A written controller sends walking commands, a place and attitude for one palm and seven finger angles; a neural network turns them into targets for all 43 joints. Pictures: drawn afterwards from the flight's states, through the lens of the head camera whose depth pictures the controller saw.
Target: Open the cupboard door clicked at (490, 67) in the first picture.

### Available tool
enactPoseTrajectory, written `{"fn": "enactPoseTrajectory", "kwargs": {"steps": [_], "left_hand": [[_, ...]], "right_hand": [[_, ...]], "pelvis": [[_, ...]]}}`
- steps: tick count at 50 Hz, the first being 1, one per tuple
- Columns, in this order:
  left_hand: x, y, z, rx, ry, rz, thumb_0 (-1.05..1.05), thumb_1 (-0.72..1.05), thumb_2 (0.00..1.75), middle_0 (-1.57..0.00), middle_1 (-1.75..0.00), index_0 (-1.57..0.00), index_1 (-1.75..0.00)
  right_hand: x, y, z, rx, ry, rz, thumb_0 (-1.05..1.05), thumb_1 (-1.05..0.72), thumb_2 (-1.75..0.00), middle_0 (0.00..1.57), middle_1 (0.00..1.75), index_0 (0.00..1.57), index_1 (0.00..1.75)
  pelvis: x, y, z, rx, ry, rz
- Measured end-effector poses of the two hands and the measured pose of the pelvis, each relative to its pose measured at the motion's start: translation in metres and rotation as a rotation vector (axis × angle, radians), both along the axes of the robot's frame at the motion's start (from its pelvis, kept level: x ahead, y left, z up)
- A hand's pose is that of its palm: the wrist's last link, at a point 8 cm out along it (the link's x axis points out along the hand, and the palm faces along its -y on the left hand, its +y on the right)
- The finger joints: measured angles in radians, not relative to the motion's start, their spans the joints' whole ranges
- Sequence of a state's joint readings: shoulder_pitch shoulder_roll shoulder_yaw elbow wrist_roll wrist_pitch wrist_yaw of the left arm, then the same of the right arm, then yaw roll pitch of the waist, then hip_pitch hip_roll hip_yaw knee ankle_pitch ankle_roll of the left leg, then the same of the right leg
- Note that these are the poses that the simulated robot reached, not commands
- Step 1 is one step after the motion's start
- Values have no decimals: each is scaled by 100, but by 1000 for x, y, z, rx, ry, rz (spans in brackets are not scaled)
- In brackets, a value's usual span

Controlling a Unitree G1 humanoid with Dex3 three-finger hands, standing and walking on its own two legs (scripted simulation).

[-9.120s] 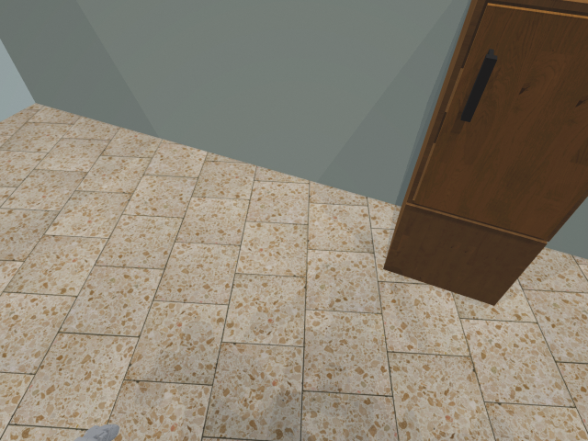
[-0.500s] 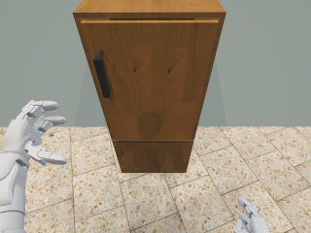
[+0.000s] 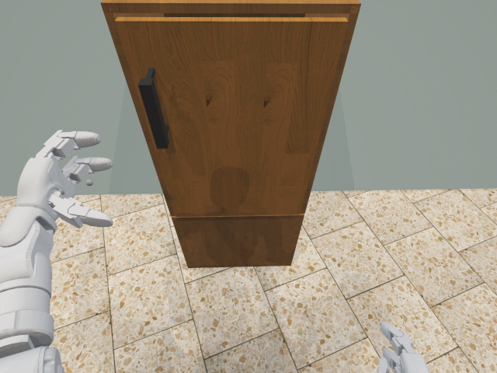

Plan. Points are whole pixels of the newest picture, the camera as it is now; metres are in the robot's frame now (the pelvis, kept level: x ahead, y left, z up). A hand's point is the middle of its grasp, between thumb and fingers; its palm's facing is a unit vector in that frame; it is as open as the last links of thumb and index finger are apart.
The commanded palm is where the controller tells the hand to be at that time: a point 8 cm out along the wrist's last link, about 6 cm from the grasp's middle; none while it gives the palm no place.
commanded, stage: move the hooked fingers beside the handle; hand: left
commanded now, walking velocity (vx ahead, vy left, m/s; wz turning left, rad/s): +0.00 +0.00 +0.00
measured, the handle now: (157, 109) +0.58 +0.23 +0.10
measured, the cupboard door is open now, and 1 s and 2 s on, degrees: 0 0 0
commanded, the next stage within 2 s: none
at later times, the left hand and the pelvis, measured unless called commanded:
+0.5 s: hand (107, 153) +0.43 +0.27 +0.12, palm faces +0.08 -1.00 +0.00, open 14.0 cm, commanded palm +0.40 +0.32 +0.12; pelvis +0.01 +0.01 -0.01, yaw +0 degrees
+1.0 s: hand (117, 130) +0.49 +0.27 +0.12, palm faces +0.08 -1.00 -0.02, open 14.0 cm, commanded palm +0.47 +0.33 +0.11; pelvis +0.01 +0.01 -0.01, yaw -2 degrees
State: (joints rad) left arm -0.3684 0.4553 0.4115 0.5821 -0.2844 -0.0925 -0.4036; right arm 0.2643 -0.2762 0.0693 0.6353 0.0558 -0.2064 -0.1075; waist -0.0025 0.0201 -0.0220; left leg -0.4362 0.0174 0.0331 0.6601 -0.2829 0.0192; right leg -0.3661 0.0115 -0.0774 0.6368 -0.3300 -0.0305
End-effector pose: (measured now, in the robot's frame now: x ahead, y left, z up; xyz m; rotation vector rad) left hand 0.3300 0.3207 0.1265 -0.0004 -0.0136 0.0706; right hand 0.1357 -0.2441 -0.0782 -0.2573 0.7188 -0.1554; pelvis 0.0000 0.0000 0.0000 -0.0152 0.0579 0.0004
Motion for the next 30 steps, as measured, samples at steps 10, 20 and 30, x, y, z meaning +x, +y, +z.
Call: {"fn": "enactPoseTrajectory", "kwargs": {"steps": [10,20,30], "left_hand": [[19,7,-5,7,3,37,-1,-50,30,-30,-120,-30,-120],[50,4,-6,8,17,16,-1,-50,30,-30,-120,-30,-120],[85,4,-5,1,20,21,-1,-50,30,-30,-120,-30,-120]], "right_hand": [[-26,-1,-8,4,93,-38,1,-90,-90,20,30,20,30],[-40,-4,-16,-20,177,-49,1,-90,-90,20,30,20,30],[-64,-12,-19,-25,249,-104,1,-91,-90,20,30,20,30]], "pelvis": [[6,6,-1,0,23,-15],[5,8,-3,-8,52,0],[8,7,-7,-7,95,-21]]}}
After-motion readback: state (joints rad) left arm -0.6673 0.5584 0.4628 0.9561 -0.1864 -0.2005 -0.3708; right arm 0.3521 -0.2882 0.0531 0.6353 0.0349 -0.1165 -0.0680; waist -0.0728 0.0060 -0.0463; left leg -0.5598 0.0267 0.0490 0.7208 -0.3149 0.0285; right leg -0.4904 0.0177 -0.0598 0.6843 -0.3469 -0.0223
